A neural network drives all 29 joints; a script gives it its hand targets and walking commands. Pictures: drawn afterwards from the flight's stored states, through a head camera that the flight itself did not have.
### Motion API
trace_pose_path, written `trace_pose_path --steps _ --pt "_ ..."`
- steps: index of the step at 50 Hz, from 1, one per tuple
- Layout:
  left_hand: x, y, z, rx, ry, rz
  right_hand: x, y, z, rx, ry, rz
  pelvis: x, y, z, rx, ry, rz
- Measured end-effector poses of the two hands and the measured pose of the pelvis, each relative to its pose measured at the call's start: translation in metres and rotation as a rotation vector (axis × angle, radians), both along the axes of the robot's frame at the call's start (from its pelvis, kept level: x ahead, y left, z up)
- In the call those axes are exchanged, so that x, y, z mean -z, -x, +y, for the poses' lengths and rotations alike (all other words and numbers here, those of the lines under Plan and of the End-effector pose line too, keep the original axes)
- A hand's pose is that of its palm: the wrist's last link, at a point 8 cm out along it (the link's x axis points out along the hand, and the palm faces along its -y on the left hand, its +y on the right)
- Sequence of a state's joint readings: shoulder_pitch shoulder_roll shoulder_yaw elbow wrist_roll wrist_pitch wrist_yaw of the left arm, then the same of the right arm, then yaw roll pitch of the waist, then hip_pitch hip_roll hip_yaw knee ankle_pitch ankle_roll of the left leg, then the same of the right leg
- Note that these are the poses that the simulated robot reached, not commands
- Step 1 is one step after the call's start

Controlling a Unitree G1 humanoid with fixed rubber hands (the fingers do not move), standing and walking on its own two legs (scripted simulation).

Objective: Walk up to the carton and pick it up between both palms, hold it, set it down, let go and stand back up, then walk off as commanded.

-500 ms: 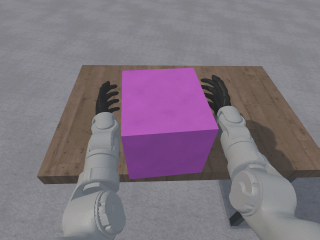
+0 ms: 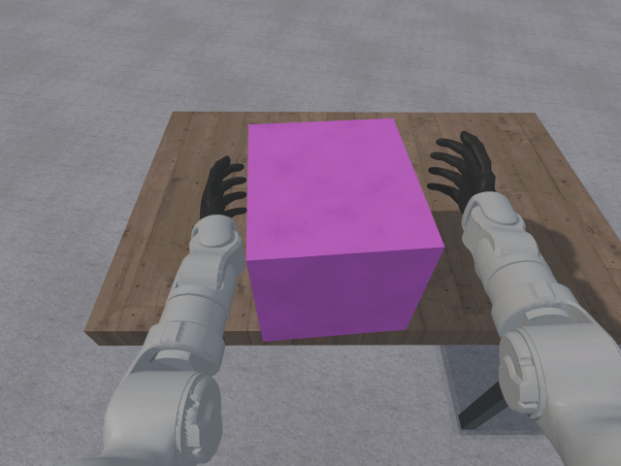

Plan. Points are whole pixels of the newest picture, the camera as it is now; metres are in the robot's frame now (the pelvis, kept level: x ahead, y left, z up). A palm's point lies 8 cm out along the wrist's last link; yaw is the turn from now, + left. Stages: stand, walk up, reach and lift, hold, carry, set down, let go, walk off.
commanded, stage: set down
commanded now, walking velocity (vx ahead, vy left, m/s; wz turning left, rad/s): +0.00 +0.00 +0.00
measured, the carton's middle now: (328, 228) +0.43 +0.00 +0.07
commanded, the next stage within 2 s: none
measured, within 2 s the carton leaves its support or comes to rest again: neither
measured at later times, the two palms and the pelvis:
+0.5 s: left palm (198, 271) +0.33 +0.16 +0.10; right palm (509, 243) +0.38 -0.21 +0.11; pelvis -0.04 +0.00 +0.00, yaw +0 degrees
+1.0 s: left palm (186, 297) +0.29 +0.16 +0.11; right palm (512, 284) +0.33 -0.21 +0.09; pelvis -0.05 +0.00 +0.00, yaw +0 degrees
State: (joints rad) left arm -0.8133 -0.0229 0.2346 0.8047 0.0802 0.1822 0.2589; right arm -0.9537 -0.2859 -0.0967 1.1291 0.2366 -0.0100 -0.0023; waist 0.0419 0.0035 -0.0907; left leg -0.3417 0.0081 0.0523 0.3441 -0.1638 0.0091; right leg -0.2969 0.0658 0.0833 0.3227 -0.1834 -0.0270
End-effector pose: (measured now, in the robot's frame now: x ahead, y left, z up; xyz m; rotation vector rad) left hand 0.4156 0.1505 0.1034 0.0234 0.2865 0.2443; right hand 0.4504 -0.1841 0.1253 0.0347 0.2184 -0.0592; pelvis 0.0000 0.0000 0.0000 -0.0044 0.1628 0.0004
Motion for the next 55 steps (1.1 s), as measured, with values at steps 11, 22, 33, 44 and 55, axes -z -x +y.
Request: trace_pose_path --steps 11,22,33,44,55 --pt "-0.001 0.022 -0.002 0.015 -0.02 -0.02 0.004 0.017 -0.017 -0.019 0.022 0.009 0.0 0.01 -0.004 0.003 0.0 -0.014" --pt "0.005 0.072 0.008 0.016 -0.01 -0.039 0.015 0.063 -0.027 -0.03 0.038 0.0 0.0 0.032 -0.004 0.004 0.003 -0.045" --pt "0.005 0.102 0.006 0.016 0.018 -0.014 0.002 0.094 -0.019 -0.076 0.076 0.045 0.001 0.056 -0.002 0.004 0.006 -0.079" --pt "-0.005 0.11 0.002 0.033 0.007 -0.03 0.009 0.103 -0.018 -0.104 0.102 0.091 0.001 0.056 -0.002 0.004 0.005 -0.08" --pt "0.004 0.159 0.015 0.016 0.003 -0.011 0.049 0.148 -0.039 -0.108 0.054 0.068 0.0 0.046 -0.004 0.004 0.003 -0.106"
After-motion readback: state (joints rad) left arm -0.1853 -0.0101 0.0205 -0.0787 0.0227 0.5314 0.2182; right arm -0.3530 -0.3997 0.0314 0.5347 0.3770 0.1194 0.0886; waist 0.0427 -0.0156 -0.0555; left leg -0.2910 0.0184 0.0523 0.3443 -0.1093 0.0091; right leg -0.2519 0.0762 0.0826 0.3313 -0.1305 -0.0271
